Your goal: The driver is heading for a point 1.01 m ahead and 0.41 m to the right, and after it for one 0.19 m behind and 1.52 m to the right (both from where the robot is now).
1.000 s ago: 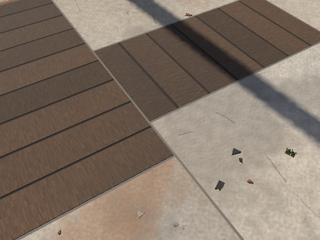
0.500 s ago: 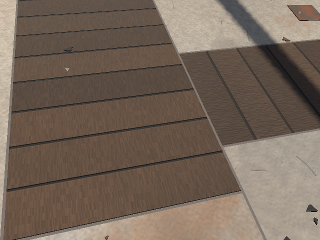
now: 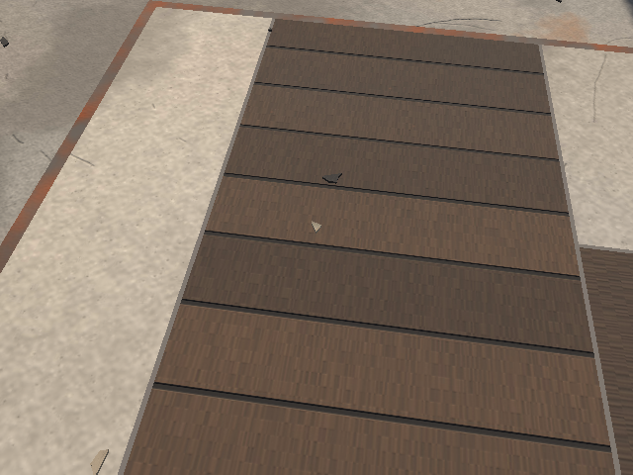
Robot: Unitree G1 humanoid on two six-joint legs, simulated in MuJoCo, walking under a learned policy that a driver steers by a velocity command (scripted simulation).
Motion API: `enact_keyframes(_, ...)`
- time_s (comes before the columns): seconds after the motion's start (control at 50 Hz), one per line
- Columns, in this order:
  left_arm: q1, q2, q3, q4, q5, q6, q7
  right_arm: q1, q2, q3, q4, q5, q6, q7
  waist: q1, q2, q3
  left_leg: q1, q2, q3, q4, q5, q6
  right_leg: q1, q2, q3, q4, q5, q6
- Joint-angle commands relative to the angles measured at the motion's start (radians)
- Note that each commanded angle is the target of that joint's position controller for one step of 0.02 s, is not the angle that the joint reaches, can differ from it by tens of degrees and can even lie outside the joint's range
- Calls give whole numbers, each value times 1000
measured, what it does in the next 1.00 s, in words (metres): walks ahead, turning right: left foot, then right foot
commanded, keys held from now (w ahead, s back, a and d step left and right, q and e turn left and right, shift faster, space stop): w+e+shift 0.94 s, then w+shift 0.06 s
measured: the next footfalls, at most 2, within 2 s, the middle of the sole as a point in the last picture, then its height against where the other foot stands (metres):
left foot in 0.26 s outside the picture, level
right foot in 0.70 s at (440, 372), level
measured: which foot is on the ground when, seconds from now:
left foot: up 0.00-0.24, down 0.26-0.70, up 0.72-1.00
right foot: down 0.00-0.26, up 0.28-0.68, down 0.70-1.00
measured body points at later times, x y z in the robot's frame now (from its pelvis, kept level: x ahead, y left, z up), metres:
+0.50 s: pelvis +0.42 +0.01 +0.00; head +0.42 +0.00 +0.45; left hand +0.70 +0.19 -0.06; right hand +0.30 -0.27 -0.12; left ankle +0.39 +0.17 -0.73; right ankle +0.45 -0.13 -0.63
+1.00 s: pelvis +0.77 -0.23 +0.01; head +0.77 -0.26 +0.45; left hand +0.99 -0.07 -0.10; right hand +0.77 -0.57 -0.04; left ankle +1.08 -0.25 -0.66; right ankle +0.69 -0.21 -0.73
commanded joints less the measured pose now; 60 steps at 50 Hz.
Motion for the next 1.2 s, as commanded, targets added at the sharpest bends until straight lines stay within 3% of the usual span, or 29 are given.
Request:
enact_keyframes(0.02, 31, 11, -15, -43, -9, -8, -4, -47, -25, 6, -127, -14, -40, 2, -62, -39, -12, -274, 99, -51, -134, 16, -22, 180, -243, 497, -290, -166, -228)
enact_keyframes(0.12, 31, 106, 9, -60, -38, -1, 33, -237, -22, 33, -208, -27, -56, 12, -50, -54, 75, 76, 59, 40, -579, 351, -118, -218, -176, 329, -321, -69, -174)
enact_keyframes(0.2, 139, 98, 6, -50, -58, 17, 34, -267, -110, -11, -230, 9, -46, -10, -31, -82, 43, 200, 22, 9, -743, 354, -147, -72, -205, 391, -217, -96, -114)
enact_keyframes(0.24, 145, 85, -2, -46, -44, 27, 29, -129, -163, -48, -213, 16, -49, -23, -122, -87, -49, 366, 21, 20, -777, 256, -108, -24, -157, 352, 46, 133, -57)
enact_keyframes(0.26, 98, 55, -16, -76, -19, 28, 23, 96, -210, -70, -179, 13, -46, -33, -235, -51, -199, 635, 140, -73, -741, 160, -57, -161, -118, 289, 353, 128, -16)
enact_keyframes(0.28, 224, -79, -55, -104, -33, 16, 24, 268, -303, -89, -149, -13, -28, -35, -201, 268, -416, 956, 420, -546, -843, -140, 80, -410, -30, 185, 743, -323, 21)
enact_keyframes(0.3, 253, -49, -63, -126, -90, 12, 34, 267, -292, -91, -127, -9, -22, -16, -173, 428, -420, 936, 505, -907, -1015, -482, 139, -596, -104, 148, 971, -327, 15)
enact_keyframes(0.32, 139, 14, -48, -118, -91, 22, 44, 203, -196, -74, -133, -1, -18, -19, -191, 266, -215, 799, 450, -773, -1046, -464, 105, -684, -150, 118, 1054, -236, 18)
enact_keyframes(0.36, 3, 22, -40, -141, -43, 41, 37, 111, -114, -52, -107, -18, -4, -18, -143, 48, -51, 538, 371, -428, -1034, -84, 62, -624, -223, 81, 1008, -136, 15)
enact_keyframes(0.42, -45, -34, -41, -187, -54, 85, 10, 15, -49, -43, -66, -19, -5, -7, -55, 83, 38, 331, 308, -140, -1088, 152, 26, -546, -295, 89, 911, -133, 13)
enact_keyframes(0.5, -113, -21, -48, -239, -28, 96, -12, -44, -113, -59, -47, -12, -16, -18, -13, 31, 80, 261, 279, 106, -1146, 335, 7, -536, -302, 63, 743, 71, 30)
enact_keyframes(0.58, -277, 15, -46, -275, -23, 81, -47, 26, -207, -74, -19, -10, -15, -27, -70, -50, 123, 313, 240, 278, -1178, 444, -41, -401, -236, -84, 413, 275, -8)
enact_keyframes(0.62, -294, 61, -29, -289, -33, 75, -56, 60, -270, -83, -16, -16, -3, -26, -50, 7, 83, 403, 247, 318, -1085, 917, -57, -281, -151, -174, 347, 222, -44)
enact_keyframes(0.68, 37, 201, 40, -226, -48, 91, -49, 39, -341, -99, -44, -13, 32, -34, 161, 123, -121, 385, 282, 313, -571, 1484, -51, 154, -32, -219, 357, 29, -120)
enact_keyframes(0.7, 272, 264, 77, -152, -49, 104, -31, 7, -306, -87, -65, -9, 22, -35, 263, 49, -195, 135, 211, 299, -199, 1145, -85, 522, -59, -101, 262, 84, -172)
enact_keyframes(0.72, 226, 327, 76, -137, -42, 112, -18, 49, -96, -27, -101, -42, -15, -22, 116, -358, -145, -219, -18, 242, 285, -168, -124, 684, -188, 212, 226, 210, -244)
enact_keyframes(0.74, 150, 311, 54, -212, -8, 82, -21, 156, -108, -5, -185, 6, -65, -8, 19, -387, -443, -451, -49, -44, 410, -208, -97, 859, -391, 840, -63, -385, -444)
enact_keyframes(0.76, 170, 224, 48, -221, -11, 67, -20, -17, -220, -23, -196, 30, -86, -7, 102, -167, -358, -462, 13, -87, 307, -72, -62, 755, -382, 886, -205, -525, -353)
enact_keyframes(0.78, 137, 212, 41, -206, -6, 47, -23, -77, -205, -22, -223, 42, -85, -14, 43, -31, -167, -477, 31, -59, 205, -21, -59, 564, -365, 827, -238, -461, -315)
enact_keyframes(0.8, 68, 187, 32, -212, -7, 31, -27, -66, -185, -16, -199, 15, -75, -25, -15, 96, -114, -391, 79, -73, 116, 18, -69, 397, -334, 745, -217, -356, -289)
enact_keyframes(0.86, -46, 135, 14, -217, -4, 28, -8, -7, -178, -30, -177, -10, -23, -24, -110, 35, 3, -238, 123, -75, -68, 42, -126, 67, -217, 527, -237, -181, -280)
enact_keyframes(0.94, -12, 116, 7, -177, -27, 35, 32, -226, -96, -6, -256, -46, -18, -24, -41, 1, 89, -123, 80, 22, -446, 327, -180, -144, -99, 320, -233, 14, -231)
enact_keyframes(0.98, 25, 119, 9, -148, -30, 44, 39, -285, -62, 4, -273, -34, -22, -12, 13, -42, 62, 5, 42, 75, -631, 523, -183, -178, -80, 256, -218, -5, -177)
enact_keyframes(1.08, 118, 100, 10, -75, -40, 49, 44, -347, -137, -34, -305, 12, -36, 3, 56, -120, 60, -27, 54, 19, -809, 494, -151, 136, -192, 369, -120, 30, -144)
enact_keyframes(1.12, 95, 121, 16, -68, -19, 63, 40, -176, -194, -73, -279, 19, -43, -2, -53, -137, -40, 129, 24, 40, -801, 336, -108, 229, -198, 375, 67, 391, -113)
enact_keyframes(1.14, 45, 123, 8, -89, 7, 65, 27, 14, -218, -88, -256, 26, -38, -12, -171, -147, -179, 372, 60, 38, -749, 288, -77, 162, -169, 344, 275, 480, -80)
enact_keyframes(1.16, 23, 42, -22, -122, 35, 58, 19, 264, -270, -97, -222, 19, -25, -30, -257, -27, -363, 738, 212, -147, -675, 71, -50, -67, -113, 288, 645, 248, -58)
enact_keyframes(1.18, 242, -52, -50, -148, -60, 43, 15, 259, -327, -103, -177, -20, -27, -1, -100, 521, -501, 964, 448, -798, -974, -447, 99, -403, -8, 217, 966, -346, -13)
enact_keyframes(1.2, 154, 57, -42, -121, -87, 53, 30, 196, -199, -83, -213, -18, -22, 2, -150, 354, -345, 861, 436, -812, -1048, -612, 56, -511, -104, 176, 1034, -250, -6)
